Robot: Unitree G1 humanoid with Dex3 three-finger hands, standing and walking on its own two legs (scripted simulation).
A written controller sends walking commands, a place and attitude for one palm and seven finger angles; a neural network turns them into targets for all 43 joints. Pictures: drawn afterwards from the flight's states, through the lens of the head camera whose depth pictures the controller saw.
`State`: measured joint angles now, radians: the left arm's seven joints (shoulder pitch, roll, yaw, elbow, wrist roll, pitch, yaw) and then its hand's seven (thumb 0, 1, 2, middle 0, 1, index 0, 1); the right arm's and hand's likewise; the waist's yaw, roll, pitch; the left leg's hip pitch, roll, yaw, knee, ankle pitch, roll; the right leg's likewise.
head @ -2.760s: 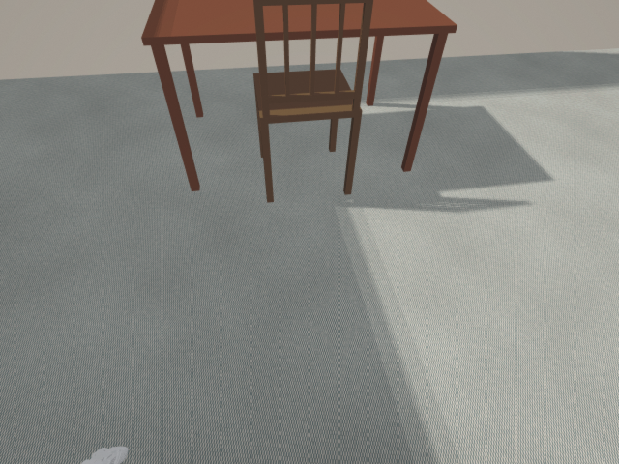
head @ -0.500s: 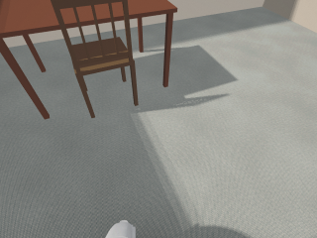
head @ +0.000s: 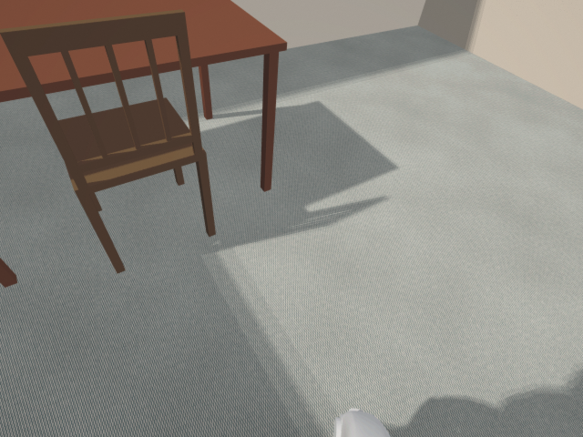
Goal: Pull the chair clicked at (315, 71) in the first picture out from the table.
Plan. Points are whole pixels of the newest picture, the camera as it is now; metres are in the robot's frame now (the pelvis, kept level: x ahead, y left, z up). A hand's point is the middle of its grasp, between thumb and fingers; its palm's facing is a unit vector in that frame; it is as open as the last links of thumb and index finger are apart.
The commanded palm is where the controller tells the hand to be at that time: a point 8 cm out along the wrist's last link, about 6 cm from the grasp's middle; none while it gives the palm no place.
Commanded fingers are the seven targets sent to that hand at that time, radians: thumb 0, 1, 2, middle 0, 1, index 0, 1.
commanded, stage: walk to a spot facing it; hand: left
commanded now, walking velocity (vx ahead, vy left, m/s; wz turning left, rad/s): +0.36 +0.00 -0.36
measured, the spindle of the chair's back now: (124, 101) +0.92 +0.52 -0.08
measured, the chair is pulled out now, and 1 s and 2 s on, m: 0.00 0.00 0.00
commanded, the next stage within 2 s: turn to face it in 0.74 s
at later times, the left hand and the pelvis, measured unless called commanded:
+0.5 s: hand (226, 339) +0.32 +0.13 -0.17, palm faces -0.09 -0.97 -0.22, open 7.1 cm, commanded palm none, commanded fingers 0.00 0.90 0.90 -0.20 -0.30 -0.20 -0.30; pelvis +0.22 -0.05 -0.01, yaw -8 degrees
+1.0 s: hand (222, 275) +0.46 +0.16 -0.18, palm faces -0.13 -0.98 -0.17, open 7.4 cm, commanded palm none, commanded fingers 0.00 0.90 0.90 -0.20 -0.30 -0.20 -0.30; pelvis +0.42 -0.01 +0.00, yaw -10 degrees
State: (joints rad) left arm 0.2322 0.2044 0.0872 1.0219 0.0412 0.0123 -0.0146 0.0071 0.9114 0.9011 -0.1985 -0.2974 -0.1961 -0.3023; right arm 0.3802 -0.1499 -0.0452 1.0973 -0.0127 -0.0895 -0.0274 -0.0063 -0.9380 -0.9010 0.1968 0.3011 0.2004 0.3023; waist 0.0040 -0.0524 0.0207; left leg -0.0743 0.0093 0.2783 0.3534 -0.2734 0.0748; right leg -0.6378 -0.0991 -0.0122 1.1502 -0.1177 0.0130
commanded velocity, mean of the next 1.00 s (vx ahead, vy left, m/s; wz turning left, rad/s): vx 0.27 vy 0.00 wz -0.07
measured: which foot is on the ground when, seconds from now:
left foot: down 0.00-0.32, up 0.34-0.76, down 0.78-1.00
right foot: up 0.00-0.28, down 0.30-0.78, up 0.80-1.00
